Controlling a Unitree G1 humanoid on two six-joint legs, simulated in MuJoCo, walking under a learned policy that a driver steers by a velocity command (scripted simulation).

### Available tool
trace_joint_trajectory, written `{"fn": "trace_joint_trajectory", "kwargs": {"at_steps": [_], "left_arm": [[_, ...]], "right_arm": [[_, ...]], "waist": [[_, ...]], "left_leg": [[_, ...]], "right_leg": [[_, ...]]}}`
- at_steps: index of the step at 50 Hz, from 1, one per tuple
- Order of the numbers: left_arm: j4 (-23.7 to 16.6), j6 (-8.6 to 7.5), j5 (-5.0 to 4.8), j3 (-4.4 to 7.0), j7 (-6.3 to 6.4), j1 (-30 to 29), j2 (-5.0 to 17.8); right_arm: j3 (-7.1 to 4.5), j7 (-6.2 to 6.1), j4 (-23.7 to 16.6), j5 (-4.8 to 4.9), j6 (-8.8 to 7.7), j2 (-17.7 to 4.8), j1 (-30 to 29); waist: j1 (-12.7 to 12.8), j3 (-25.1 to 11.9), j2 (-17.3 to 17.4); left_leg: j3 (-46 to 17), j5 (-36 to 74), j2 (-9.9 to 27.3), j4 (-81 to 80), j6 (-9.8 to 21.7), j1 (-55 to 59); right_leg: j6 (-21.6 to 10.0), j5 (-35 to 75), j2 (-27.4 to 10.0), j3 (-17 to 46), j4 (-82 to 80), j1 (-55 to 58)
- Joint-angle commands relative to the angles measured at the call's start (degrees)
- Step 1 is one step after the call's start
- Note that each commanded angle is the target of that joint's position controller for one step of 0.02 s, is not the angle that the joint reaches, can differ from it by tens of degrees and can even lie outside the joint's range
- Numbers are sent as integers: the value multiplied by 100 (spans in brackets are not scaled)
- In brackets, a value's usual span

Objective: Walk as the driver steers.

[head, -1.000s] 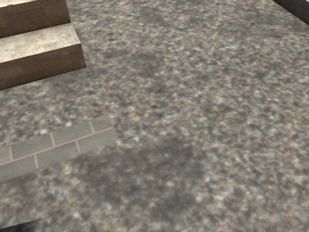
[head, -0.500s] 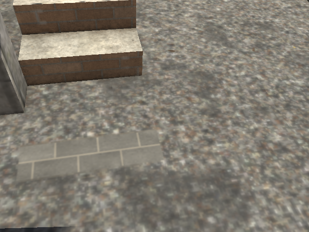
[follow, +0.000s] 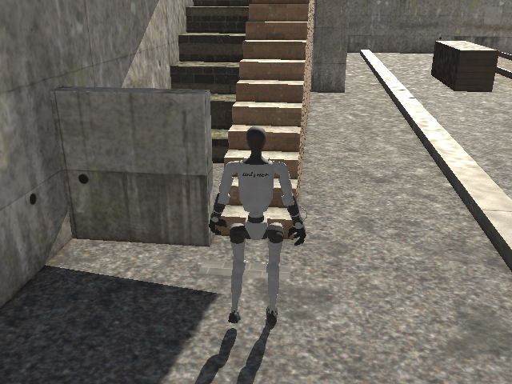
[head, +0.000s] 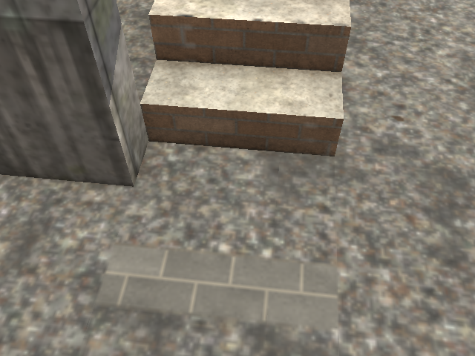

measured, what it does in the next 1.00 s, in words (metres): walks ahead: left foot, then right foot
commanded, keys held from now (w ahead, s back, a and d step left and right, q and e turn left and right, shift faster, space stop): w+q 0.36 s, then w+e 0.64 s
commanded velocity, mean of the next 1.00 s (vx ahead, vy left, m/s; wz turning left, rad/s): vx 0.49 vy -0.02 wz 0.10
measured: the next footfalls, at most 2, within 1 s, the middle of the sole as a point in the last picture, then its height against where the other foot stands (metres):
left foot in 0.38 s outside the picture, level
right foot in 0.96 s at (230, 274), level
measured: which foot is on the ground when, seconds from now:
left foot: up 0.00-0.36, down 0.38-0.98, up 1.00-1.00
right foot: down 0.00-0.40, up 0.42-0.94, down 0.96-1.00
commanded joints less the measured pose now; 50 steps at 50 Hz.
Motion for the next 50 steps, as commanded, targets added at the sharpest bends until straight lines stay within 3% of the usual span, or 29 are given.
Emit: {"fn": "trace_joint_trajectory", "kwargs": {"at_steps": [1,5,10,12,15,17,18,19,20,21,22,23,24,25,26,29,32,35,38,40,42,43,44,45,46,47,48,49,50], "left_arm": [[-119,-76,4,132,-29,167,472],[53,-109,-28,251,-31,318,791],[116,9,-52,278,7,492,1002],[164,71,-102,296,14,674,1106],[236,197,-187,345,21,824,1264],[212,280,-215,386,52,754,1409],[182,336,-223,394,77,658,1446],[196,351,-183,300,100,821,1221],[69,290,95,71,53,1066,618],[-53,87,-54,-55,-55,1454,367],[-38,-27,-336,117,-108,794,1035],[-178,-51,-432,114,-121,409,999],[-120,-11,-328,91,-70,338,887],[-56,68,-233,125,-46,399,879],[25,167,-229,132,-55,618,825],[118,371,-235,139,-20,732,615],[-3,306,-213,144,31,289,503],[-136,332,-202,125,-71,-6,461],[-402,313,-141,25,-174,-652,299],[-674,279,-119,-20,-256,-1049,250],[-864,228,-141,-74,-385,-1281,163],[-963,200,-153,-69,-458,-1330,234],[-997,185,-136,-24,-497,-1207,352],[-698,372,405,-59,-483,-730,354],[-621,545,536,12,-614,-318,489],[-473,578,546,53,-586,457,557],[-187,512,478,165,-480,1401,785],[-120,560,425,410,-420,1864,1429],[-214,645,87,545,-331,1777,1752]], "right_arm": [[-83,28,-478,25,27,-191,175],[-56,34,-836,-55,89,-181,-334],[-4,231,-1153,-40,-12,-156,-1225],[10,303,-1329,-27,-3,-151,-1584],[-20,387,-1580,-20,25,-252,-1854],[-124,398,-1615,-50,49,-445,-1549],[-249,385,-1470,-54,58,-635,-889],[-445,307,-1150,-51,70,-955,167],[-561,169,-1009,-42,104,-1468,889],[-504,204,-1126,-54,32,-1672,802],[-364,274,-1089,-123,-36,-1134,811],[-305,280,-1060,-156,-82,-991,516],[-239,285,-1080,-143,-118,-808,53],[-178,283,-1095,-162,-159,-586,-283],[-159,276,-1076,-194,-207,-528,-426],[-188,235,-875,-251,-374,-551,-413],[-214,115,-663,-302,-353,-576,-192],[-205,50,-605,-260,-396,-608,-261],[-227,2,-430,-251,-387,-708,-31],[-260,-78,-269,-149,-339,-811,192],[-244,-123,-173,-166,-239,-808,281],[-211,-161,-154,-215,-178,-773,271],[-231,-172,-191,-288,-124,-944,172],[-151,-74,21,-459,-274,-656,286],[-306,-254,32,-256,-265,-1064,370],[-314,-342,72,-186,-213,-1139,420],[-302,-293,-60,-161,-176,-1249,237],[-157,-165,-341,-74,-207,-751,370],[-86,-25,-496,-224,-159,-599,201]], "waist": [[3,-246,-644],[34,-50,-457],[349,73,-429],[490,168,-456],[503,288,-525],[224,18,-699],[-191,-356,-686],[-660,-920,-442],[-694,-1471,875],[-298,-2470,1639],[-667,-2146,530],[-556,-1378,444],[-294,-968,-72],[-83,-743,4],[77,-667,151],[190,-409,60],[75,-86,57],[-44,31,152],[-284,321,6],[-407,367,-57],[-452,369,-62],[-399,292,-2],[-266,144,167],[-120,78,403],[82,181,177],[413,-452,340],[709,-1195,184],[762,-2093,-790],[783,-2753,-1220]], "left_leg": [[-157,326,706,-33,-4,-1030],[-164,985,845,-810,-98,-1586],[281,2256,717,-2401,-65,-1442],[470,2201,656,-2813,-24,-1402],[682,1542,525,-3201,161,-1402],[1006,940,158,-3354,382,-738],[1210,993,-151,-3621,543,158],[1085,1268,-371,-3855,764,1860],[-914,1720,1046,-3884,1159,3644],[-4026,538,2232,-5088,2186,4847],[-3591,544,2187,-5359,1823,4525],[-2590,1076,2018,-5287,1580,3737],[-1827,1692,1775,-5307,1358,2829],[-1266,1990,1522,-5443,1232,2240],[-944,2066,1406,-5657,1151,1862],[-167,2684,1284,-6041,1094,1573],[400,3007,1203,-6212,889,1879],[886,2504,1097,-6431,708,1974],[1061,2658,1288,-6533,664,2377],[1122,2861,1481,-6338,619,2931],[1277,3454,1559,-6016,527,3313],[1330,3800,1532,-5845,433,3351],[1454,4762,1473,-5522,338,3285],[1771,5462,1278,-5350,254,3342],[1580,7704,1535,-4429,150,3239],[1555,8121,1612,-3296,179,3178],[1447,6892,1355,-1867,115,2676],[1511,2868,680,464,-269,316],[1113,-1739,-408,2531,-433,-1353]], "right_leg": [[-955,43,-1618,1498,-1541,916],[-1110,747,-1762,810,-1764,998],[-842,1035,-1582,-122,-1613,1330],[-761,900,-1665,-249,-1540,1580],[-614,1184,-1880,-385,-1250,2112],[-483,2929,-1882,-624,-461,2281],[-368,3814,-1743,-840,517,2162],[-207,3747,-1513,-929,1857,1366],[36,84,-1120,-933,3849,-435],[180,-2688,-191,107,5444,-2149],[82,-2297,-497,723,5797,-2676],[-15,-1842,-712,641,5586,-2817],[3,-1354,-1009,672,5155,-2469],[33,-1043,-1170,738,4784,-2139],[65,-788,-1252,787,4646,-1773],[183,-260,-1114,884,4309,-1783],[239,531,-847,1093,3510,-2325],[212,1339,-737,962,2528,-2246],[106,1496,-668,666,1734,-2400],[41,1288,-647,515,1360,-2676],[-42,1061,-563,276,1009,-2794],[-113,846,-472,132,888,-2602],[-206,552,-298,-58,939,-2209],[-417,427,-87,-465,583,-1639],[-515,66,124,-822,518,-1428],[-705,2,262,-654,335,-510],[-898,231,473,-455,-3,856],[-1768,1511,-716,931,728,3352],[-2665,3245,-1829,3191,538,4306]]}}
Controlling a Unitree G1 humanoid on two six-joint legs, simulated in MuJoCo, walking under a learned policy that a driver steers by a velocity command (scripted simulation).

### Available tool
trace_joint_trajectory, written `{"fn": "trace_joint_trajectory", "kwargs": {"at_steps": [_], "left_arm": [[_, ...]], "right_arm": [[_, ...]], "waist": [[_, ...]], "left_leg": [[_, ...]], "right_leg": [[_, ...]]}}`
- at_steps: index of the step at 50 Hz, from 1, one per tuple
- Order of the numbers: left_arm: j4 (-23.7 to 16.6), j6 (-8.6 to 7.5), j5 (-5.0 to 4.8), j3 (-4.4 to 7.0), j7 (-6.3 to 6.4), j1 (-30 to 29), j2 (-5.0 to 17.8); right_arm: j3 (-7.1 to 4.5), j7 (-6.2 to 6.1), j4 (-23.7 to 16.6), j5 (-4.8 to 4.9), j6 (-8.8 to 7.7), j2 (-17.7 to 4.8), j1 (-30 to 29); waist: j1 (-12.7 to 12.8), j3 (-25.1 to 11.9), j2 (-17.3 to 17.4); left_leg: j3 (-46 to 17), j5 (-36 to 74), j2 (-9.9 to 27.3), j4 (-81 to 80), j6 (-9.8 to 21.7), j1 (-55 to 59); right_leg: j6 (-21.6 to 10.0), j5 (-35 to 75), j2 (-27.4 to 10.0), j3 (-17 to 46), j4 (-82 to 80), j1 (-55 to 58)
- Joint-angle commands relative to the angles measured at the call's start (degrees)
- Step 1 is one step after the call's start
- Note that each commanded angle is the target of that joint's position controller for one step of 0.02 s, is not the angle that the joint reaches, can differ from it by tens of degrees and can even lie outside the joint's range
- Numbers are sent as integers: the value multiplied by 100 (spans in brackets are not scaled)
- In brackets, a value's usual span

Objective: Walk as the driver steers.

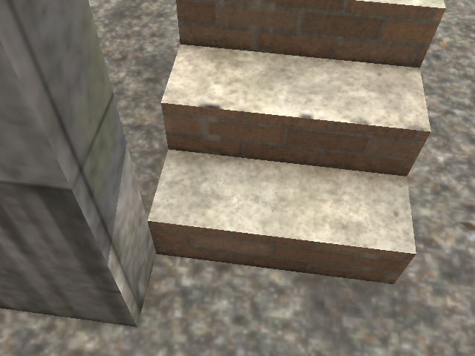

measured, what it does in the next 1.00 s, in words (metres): walks ahead, turning right: left foot, then right foot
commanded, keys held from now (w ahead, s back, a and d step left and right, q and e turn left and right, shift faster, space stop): w+e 0.56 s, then w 0.06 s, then w+q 0.38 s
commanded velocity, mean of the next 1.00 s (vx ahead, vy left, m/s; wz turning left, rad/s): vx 0.49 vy -0.05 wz -0.32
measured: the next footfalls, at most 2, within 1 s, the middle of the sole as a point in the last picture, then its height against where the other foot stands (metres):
left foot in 0.48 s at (230, 336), level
right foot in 0.86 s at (296, 345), level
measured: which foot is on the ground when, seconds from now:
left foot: up 0.00-0.46, down 0.48-1.00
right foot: down 0.00-0.50, up 0.52-0.84, down 0.86-1.00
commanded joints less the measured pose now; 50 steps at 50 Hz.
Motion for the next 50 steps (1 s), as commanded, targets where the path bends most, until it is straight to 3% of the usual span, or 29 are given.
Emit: {"fn": "trace_joint_trajectory", "kwargs": {"at_steps": [1,2,3,4,5,7,11,17,20,21,23,24,25,26,27,28,29,31,33,35,37,39,41,43,44,45,46,47,50], "left_arm": [[193,156,-350,601,243,2188,1665],[226,182,-392,551,290,1750,1442],[125,174,-322,456,353,1381,1079],[57,148,-360,363,432,1135,808],[-10,139,-327,305,457,967,689],[68,42,-295,350,389,1118,859],[138,24,-255,359,336,1425,944],[434,-66,-329,382,352,2260,1049],[414,-99,-283,386,423,2202,1135],[352,-172,-302,349,475,2198,1040],[341,-214,-325,352,481,1898,1112],[311,-252,-423,346,446,1678,1131],[106,-306,-584,252,412,1522,848],[-63,-272,-658,159,459,2006,437],[96,-147,-430,190,561,1956,816],[242,-53,-338,203,543,1952,790],[273,35,-245,184,494,1865,667],[212,154,-47,147,403,1676,485],[241,146,-36,35,335,1723,292],[252,131,-90,-81,297,1589,75],[246,147,-77,-144,295,1360,147],[166,80,-116,-225,344,854,140],[126,-16,-171,-297,438,551,113],[210,-136,-82,-325,510,651,151],[244,-185,-16,-284,554,883,392],[233,-185,9,-220,566,978,721],[254,-92,-81,-192,564,819,735],[153,-32,-135,-185,553,552,684],[-95,36,-226,-244,585,-154,544]], "right_arm": [[-49,109,-775,-180,-22,-592,-248],[53,178,-827,-209,-49,-456,-288],[50,205,-752,-289,-30,-444,-395],[-27,175,-835,-399,44,-682,-530],[-41,133,-694,-394,145,-689,-286],[-5,148,-652,-353,267,-565,-145],[75,11,-808,-198,279,-481,-772],[102,66,-1317,-115,169,-631,-2107],[199,71,-1467,-160,63,-498,-2144],[217,92,-1407,-220,42,-489,-2145],[127,56,-1170,-197,-19,-743,-1162],[60,9,-1031,-218,-91,-893,-483],[-66,-79,-1011,-350,-132,-1307,193],[-226,-64,-1007,-395,-35,-1781,168],[-180,27,-999,-262,3,-1242,-100],[-59,81,-1059,-207,58,-797,-395],[62,105,-1044,-193,73,-507,-672],[123,105,-836,-184,-38,-473,-645],[93,197,-556,-183,-194,-667,-429],[128,208,-359,-102,-326,-604,-460],[201,217,-411,-55,-346,-549,-889],[191,217,-257,-28,-280,-658,-700],[177,221,-112,65,-163,-686,-392],[209,208,-137,183,-103,-607,-398],[224,227,-175,180,-104,-531,-327],[279,235,-223,187,-92,-276,-166],[369,189,-77,159,2,-25,179],[323,152,-4,80,90,-233,89],[260,241,-71,-109,217,-282,-141]], "waist": [[860,-2452,88],[581,-1736,359],[327,-959,480],[173,-450,421],[36,-397,310],[-10,-351,57],[259,-90,-190],[786,-103,195],[656,-233,31],[712,-235,136],[147,-605,-36],[-256,-969,-14],[-603,-1566,377],[-296,-1917,1753],[-111,-1432,783],[-6,-1061,127],[120,-898,45],[187,-501,407],[237,-470,450],[330,-662,480],[462,-882,715],[239,-896,991],[117,-919,1128],[284,-1034,764],[363,-1176,517],[314,-1116,-434],[241,-1130,-1033],[236,-660,-887],[7,111,-644]], "left_leg": [[-1087,-402,-417,4318,133,-3790],[-1313,112,-91,3395,244,-3601],[-1224,323,69,2658,232,-3316],[-1112,476,115,2397,112,-3147],[-1113,472,217,2042,47,-2850],[-1038,520,278,1419,-109,-2539],[-946,1093,304,382,-324,-2822],[-1029,1944,-35,-762,-230,-3502],[-955,1748,-370,-1324,-96,-3041],[-1008,1761,-433,-1418,-40,-3000],[-987,1608,-730,-2291,246,-1519],[-1123,2160,-501,-2780,412,-363],[-2160,1916,591,-3040,741,1061],[-4034,3246,2004,-3152,1421,2067],[-3869,3989,1989,-2942,1431,1459],[-3263,4011,1799,-2968,1345,1105],[-2607,4344,1464,-3190,1216,685],[-1779,5188,1056,-3417,1078,91],[-1344,6081,874,-3481,1086,-174],[-1083,6862,760,-3375,1008,-214],[-883,7542,623,-3147,906,-208],[-983,7538,499,-3044,885,-9],[-1336,6924,591,-2812,924,288],[-1477,5982,530,-2428,735,-225],[-1464,4857,370,-2056,656,-746],[-1251,2971,-6,-1533,556,-1531],[-1061,786,-307,-1496,490,-1791],[-963,212,-402,-1479,466,-1721],[-993,929,-502,-1891,495,-889]], "right_leg": [[-1761,2575,-1910,3025,-417,5136],[-1426,1452,-1782,2716,-773,4118],[-1140,663,-1585,2566,-1243,2983],[-1039,658,-1399,2551,-1581,2282],[-967,464,-1235,2421,-1746,1903],[-1020,703,-1018,2238,-1789,1492],[-986,195,-875,2370,-1998,1446],[-700,1243,-943,2713,-1526,2976],[-504,2932,-882,2729,-915,3224],[-418,3391,-1156,2983,-859,3412],[-50,4448,-834,2854,-219,3109],[137,4381,-572,2652,535,2726],[346,3042,-257,2342,1765,1737],[550,-1627,638,1441,3046,237],[524,-2345,156,1322,3607,11],[591,-1960,-45,1331,3890,-131],[668,-1718,-182,1299,3749,55],[764,-1500,-246,1168,3676,169],[805,-1368,-137,1169,3158,486],[832,-1200,-53,1156,2458,830],[889,-1184,-116,887,1502,1206],[915,-1015,-113,558,544,1379],[834,-574,-115,415,-306,1517],[699,391,-439,608,-1013,2578],[622,858,-902,950,-835,3173],[382,2148,-1580,1463,-665,3718],[0,1545,-2022,1788,-929,3608],[-69,269,-2011,1861,-1322,2983],[211,-1462,-1479,1187,-1731,1471]]}}
Over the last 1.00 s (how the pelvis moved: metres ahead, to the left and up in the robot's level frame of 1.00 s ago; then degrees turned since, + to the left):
0.55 0.11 -0.02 2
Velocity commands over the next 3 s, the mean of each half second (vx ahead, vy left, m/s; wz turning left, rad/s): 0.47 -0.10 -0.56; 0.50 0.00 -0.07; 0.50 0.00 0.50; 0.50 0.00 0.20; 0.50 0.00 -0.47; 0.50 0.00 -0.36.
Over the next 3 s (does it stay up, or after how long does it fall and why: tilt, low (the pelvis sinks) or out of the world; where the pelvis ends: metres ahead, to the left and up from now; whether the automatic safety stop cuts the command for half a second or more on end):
stays up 0.48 -0.07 0.03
